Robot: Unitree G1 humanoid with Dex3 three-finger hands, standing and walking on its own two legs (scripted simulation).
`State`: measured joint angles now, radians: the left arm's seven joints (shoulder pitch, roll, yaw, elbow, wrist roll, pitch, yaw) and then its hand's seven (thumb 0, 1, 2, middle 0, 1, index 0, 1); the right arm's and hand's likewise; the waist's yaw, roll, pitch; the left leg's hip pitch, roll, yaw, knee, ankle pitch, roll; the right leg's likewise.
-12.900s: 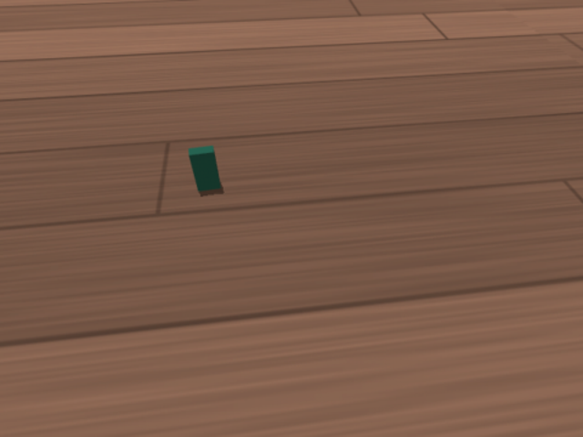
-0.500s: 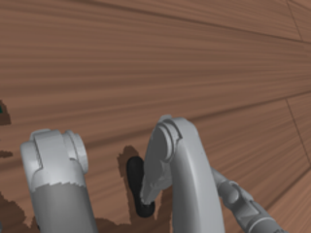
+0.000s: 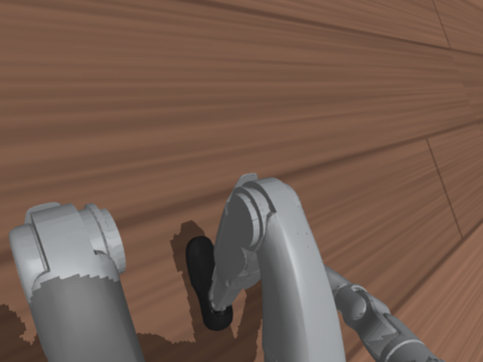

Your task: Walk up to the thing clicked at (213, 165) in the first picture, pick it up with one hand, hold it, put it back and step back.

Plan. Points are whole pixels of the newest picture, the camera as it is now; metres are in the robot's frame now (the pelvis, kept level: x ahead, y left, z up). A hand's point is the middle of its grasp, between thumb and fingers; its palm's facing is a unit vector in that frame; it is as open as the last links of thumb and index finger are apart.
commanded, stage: close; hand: left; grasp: from the side
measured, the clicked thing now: out of the picture +0.43 +0.34 -0.17
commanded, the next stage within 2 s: settle in 0.84 s
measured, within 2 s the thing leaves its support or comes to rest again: leaves its support in 1.30 s
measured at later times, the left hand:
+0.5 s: hand out of the picture +0.41 +0.36 -0.15, palm faces +0.57 -0.82 +0.02, open 11.2 cm
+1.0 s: hand out of the picture +0.40 +0.36 -0.15, palm faces +0.57 -0.82 +0.01, open 9.5 cm
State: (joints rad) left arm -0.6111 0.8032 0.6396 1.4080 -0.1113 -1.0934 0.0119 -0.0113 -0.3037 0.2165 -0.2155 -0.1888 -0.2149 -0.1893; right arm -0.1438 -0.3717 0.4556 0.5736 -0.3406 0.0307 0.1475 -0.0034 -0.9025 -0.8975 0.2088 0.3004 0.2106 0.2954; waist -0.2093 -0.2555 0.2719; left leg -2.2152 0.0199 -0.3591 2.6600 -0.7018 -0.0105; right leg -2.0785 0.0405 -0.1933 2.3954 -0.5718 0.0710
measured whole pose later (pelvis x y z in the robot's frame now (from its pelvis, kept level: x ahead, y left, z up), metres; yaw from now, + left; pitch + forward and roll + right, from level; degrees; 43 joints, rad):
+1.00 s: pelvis +0.00 +0.00 +0.01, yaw +0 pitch +13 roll -18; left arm -0.64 0.83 0.59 1.38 -0.11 -1.04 0.02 0.01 -0.36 0.73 -0.86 -1.10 -0.90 -1.09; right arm -0.16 -0.36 0.45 0.57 -0.34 0.05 0.15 0.00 -0.89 -0.89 0.21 0.30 0.21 0.30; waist -0.19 -0.26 0.26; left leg -2.22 0.01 -0.36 2.65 -0.71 0.00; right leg -2.06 0.03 -0.20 2.38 -0.59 0.07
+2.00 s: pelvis +0.02 -0.01 +0.06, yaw +8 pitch +29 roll -9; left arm -0.43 0.46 0.53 0.79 -0.14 -0.63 -0.13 0.00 -0.45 0.94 -0.82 -1.23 -0.86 -1.22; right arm 0.05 -0.29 0.09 0.68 -0.11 0.05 0.08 0.00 -0.92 -0.90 0.21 0.30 0.21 0.30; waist -0.09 -0.04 -0.06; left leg -2.21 0.02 -0.16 2.39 -0.70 -0.02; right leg -2.13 -0.04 -0.07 2.28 -0.66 0.04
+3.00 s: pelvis +0.08 -0.01 +0.36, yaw +14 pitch +21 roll -3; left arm -0.07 0.19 0.23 0.34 -0.13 -0.35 0.09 -0.01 -0.48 0.98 -0.85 -1.19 -0.89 -1.19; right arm 0.19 -0.22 -0.01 0.66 -0.02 -0.07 -0.05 0.01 -0.91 -0.89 0.21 0.30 0.21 0.30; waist -0.03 0.01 -0.15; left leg -1.16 0.06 -0.05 1.37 -0.58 -0.02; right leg -1.13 -0.04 -0.05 1.31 -0.55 0.03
